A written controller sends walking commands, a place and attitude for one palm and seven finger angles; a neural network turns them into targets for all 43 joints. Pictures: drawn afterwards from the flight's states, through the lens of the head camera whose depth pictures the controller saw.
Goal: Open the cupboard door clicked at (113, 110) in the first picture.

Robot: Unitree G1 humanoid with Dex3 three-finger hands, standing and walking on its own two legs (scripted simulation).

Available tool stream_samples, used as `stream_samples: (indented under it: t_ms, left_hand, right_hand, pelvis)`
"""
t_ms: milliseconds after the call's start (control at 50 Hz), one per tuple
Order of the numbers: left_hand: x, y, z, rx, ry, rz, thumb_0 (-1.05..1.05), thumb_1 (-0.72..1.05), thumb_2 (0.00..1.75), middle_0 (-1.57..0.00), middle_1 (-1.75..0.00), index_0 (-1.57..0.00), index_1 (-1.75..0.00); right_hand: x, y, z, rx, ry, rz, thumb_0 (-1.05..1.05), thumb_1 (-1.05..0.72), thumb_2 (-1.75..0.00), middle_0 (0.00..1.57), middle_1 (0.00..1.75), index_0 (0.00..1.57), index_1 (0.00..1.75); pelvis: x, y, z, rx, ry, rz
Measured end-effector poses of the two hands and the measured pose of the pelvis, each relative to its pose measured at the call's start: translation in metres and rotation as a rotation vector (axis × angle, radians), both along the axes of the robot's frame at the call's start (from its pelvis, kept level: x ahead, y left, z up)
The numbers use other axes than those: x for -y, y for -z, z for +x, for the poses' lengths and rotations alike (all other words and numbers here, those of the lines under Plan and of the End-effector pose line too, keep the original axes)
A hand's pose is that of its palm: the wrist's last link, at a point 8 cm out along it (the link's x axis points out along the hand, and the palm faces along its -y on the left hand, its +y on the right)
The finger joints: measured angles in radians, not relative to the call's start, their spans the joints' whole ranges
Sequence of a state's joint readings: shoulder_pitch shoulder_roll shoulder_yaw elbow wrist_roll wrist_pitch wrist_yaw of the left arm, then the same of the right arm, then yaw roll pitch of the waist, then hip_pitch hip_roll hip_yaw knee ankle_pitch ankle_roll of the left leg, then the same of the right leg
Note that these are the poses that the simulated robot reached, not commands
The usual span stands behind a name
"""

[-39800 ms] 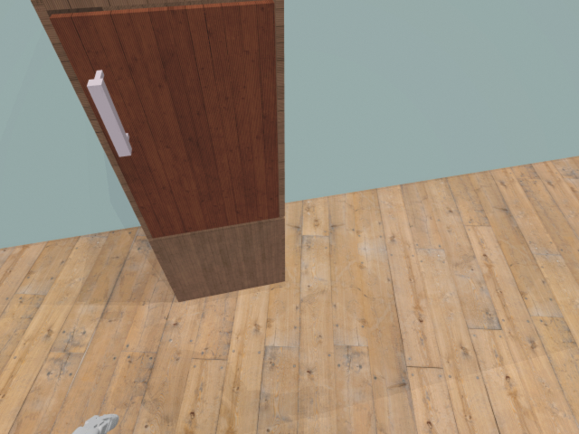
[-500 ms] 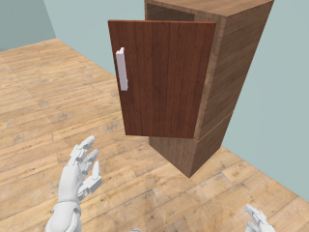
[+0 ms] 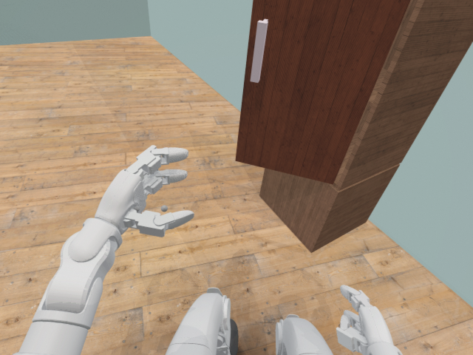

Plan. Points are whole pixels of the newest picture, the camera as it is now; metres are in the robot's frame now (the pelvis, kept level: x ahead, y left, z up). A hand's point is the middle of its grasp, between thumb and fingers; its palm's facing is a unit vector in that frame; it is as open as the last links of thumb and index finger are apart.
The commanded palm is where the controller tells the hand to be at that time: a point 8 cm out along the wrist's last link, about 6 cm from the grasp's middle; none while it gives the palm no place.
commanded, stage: relax the arm and regain balance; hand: left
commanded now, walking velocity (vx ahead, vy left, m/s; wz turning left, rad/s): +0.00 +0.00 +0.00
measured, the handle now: (260, 51) +0.84 -0.01 +0.23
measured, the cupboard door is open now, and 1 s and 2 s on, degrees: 43 43 43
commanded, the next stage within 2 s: none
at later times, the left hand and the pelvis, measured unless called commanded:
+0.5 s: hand out of the picture -0.33 +0.46 -0.28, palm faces +0.05 -0.94 -0.34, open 16.6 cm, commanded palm none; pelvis -0.50 +0.22 -0.13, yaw -6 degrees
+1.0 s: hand out of the picture -1.17 +0.73 -0.06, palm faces -0.33 -0.88 -0.33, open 16.3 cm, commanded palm none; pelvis -1.27 +0.50 +0.12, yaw -18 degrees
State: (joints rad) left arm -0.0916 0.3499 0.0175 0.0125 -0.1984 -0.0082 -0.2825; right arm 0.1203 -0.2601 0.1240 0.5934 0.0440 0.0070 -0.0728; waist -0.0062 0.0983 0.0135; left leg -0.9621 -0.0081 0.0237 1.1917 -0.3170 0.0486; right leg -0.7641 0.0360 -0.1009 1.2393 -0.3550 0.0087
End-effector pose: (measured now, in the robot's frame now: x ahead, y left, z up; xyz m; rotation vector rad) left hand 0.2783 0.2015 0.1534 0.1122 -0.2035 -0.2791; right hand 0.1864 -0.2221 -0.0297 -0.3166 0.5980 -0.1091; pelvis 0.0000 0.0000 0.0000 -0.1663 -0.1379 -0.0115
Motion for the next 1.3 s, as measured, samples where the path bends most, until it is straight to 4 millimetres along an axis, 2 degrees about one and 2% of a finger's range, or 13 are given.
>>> stream_samples:
  t_ms: [60, 140, 260, 360, 460, 560, 620, 740, 840, 920, 1040, 1160, 1300]
  left_hand:
    - [-0.023, 0.021, -0.007, -0.128, -0.077, 0.047, 0.00, 0.13, 0.57, -0.25, -0.77, -0.26, -0.77]
    - [-0.071, 0.093, -0.070, -0.263, -0.338, 0.129, 0.00, -0.09, 0.48, -0.22, -0.63, -0.23, -0.63]
    - [-0.099, 0.231, -0.151, -0.608, -0.358, 0.213, 0.00, -0.34, 0.37, -0.17, -0.43, -0.18, -0.43]
    - [-0.140, 0.332, -0.343, -0.815, -0.289, 0.117, 0.00, -0.45, 0.32, -0.16, -0.35, -0.16, -0.35]
    - [-0.265, 0.405, -0.543, -1.042, -0.550, 0.169, 0.19, -0.61, 0.16, -0.17, -0.32, -0.17, -0.32]
    - [-0.332, 0.366, -0.727, -1.199, -0.498, 0.425, 0.12, -0.53, 0.21, -0.15, -0.31, -0.15, -0.31]
    - [-0.359, 0.303, -0.836, -1.271, -0.495, 0.398, 0.06, -0.48, 0.26, -0.15, -0.30, -0.15, -0.30]
    - [-0.437, 0.175, -1.086, -1.331, -0.497, 0.324, 0.01, -0.46, 0.30, -0.15, -0.30, -0.16, -0.30]
    - [-0.495, 0.162, -1.283, -1.574, -0.359, 0.563, 0.00, -0.47, 0.31, -0.15, -0.30, -0.15, -0.30]
    - [-0.527, 0.155, -1.365, -1.489, -0.281, 0.608, -0.01, -0.48, 0.31, -0.15, -0.30, -0.16, -0.30]
    - [-0.588, 0.170, -1.479, -1.320, -0.333, 0.552, -0.04, -0.51, 0.30, -0.15, -0.30, -0.16, -0.30]
    - [-0.633, 0.138, -1.638, -1.229, -0.399, 0.427, -0.03, -0.49, 0.30, -0.15, -0.30, -0.16, -0.30]
    - [-0.690, 0.176, -1.911, -1.521, -0.410, 0.525, -0.01, -0.48, 0.31, -0.15, -0.30, -0.15, -0.30]
  right_hand:
    - [-0.008, 0.022, -0.031, -0.009, 0.028, 0.011, 0.01, -0.90, -0.90, 0.21, 0.30, 0.20, 0.30]
    - [-0.010, 0.049, -0.096, 0.021, 0.151, 0.083, 0.01, -0.90, -0.90, 0.21, 0.30, 0.20, 0.30]
    - [-0.011, 0.134, -0.291, -0.077, 0.429, 0.080, 0.01, -0.90, -0.90, 0.21, 0.30, 0.20, 0.30]
    - [-0.025, 0.183, -0.429, -0.332, 0.483, -0.009, 0.01, -0.91, -0.90, 0.20, 0.30, 0.20, 0.29]
    - [-0.098, 0.164, -0.517, -0.243, 0.440, -0.040, 0.02, -0.91, -0.90, 0.20, 0.30, 0.19, 0.29]
    - [-0.227, 0.123, -0.696, -0.235, 0.353, 0.128, 0.01, -0.91, -0.90, 0.20, 0.30, 0.19, 0.29]
    - [-0.291, 0.095, -0.828, -0.430, 0.357, 0.206, 0.01, -0.93, -0.90, 0.20, 0.30, 0.20, 0.29]
    - [-0.327, -0.026, -1.044, -0.543, 0.417, 0.089, 0.02, -0.94, -0.90, 0.21, 0.30, 0.21, 0.30]
    - [-0.348, -0.070, -1.205, -0.413, 0.533, 0.046, 0.01, -0.92, -0.90, 0.21, 0.30, 0.20, 0.30]
    - [-0.392, -0.084, -1.362, -0.422, 0.573, 0.053, 0.01, -0.91, -0.90, 0.20, 0.30, 0.20, 0.30]
    - [-0.482, -0.039, -1.597, -0.690, 0.589, 0.123, 0.01, -0.91, -0.90, 0.20, 0.30, 0.19, 0.29]
    - [-0.549, -0.020, -1.723, -0.701, 0.471, 0.188, 0.02, -0.91, -0.90, 0.20, 0.30, 0.20, 0.29]
    - [-0.586, -0.006, -1.803, -0.403, 0.456, 0.207, 0.01, -0.91, -0.90, 0.20, 0.30, 0.20, 0.30]
  pelvis:
    - [-0.011, 0.024, -0.032, 0.067, -0.024, -0.007]
    - [-0.037, 0.050, -0.068, 0.186, 0.015, 0.008]
    - [-0.082, 0.110, -0.168, 0.217, 0.088, -0.007]
    - [-0.137, 0.143, -0.299, 0.135, 0.165, 0.083]
    - [-0.188, 0.154, -0.434, 0.168, 0.064, 0.132]
    - [-0.261, 0.085, -0.591, 0.195, 0.179, 0.166]
    - [-0.296, 0.018, -0.679, 0.196, 0.234, 0.154]
    - [-0.359, -0.112, -0.856, 0.030, 0.180, 0.084]
    - [-0.417, -0.130, -1.022, -0.044, 0.282, 0.164]
    - [-0.458, -0.139, -1.142, -0.039, 0.325, 0.228]
    - [-0.515, -0.118, -1.321, 0.051, 0.300, 0.239]
    - [-0.566, -0.127, -1.470, 0.039, 0.254, 0.121]
    - [-0.627, -0.098, -1.655, 0.000, 0.259, 0.077]
